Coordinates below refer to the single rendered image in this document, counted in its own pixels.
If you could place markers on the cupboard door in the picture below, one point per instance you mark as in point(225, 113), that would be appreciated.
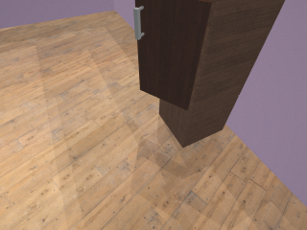
point(169, 51)

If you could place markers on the handle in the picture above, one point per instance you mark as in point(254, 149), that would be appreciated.
point(137, 22)

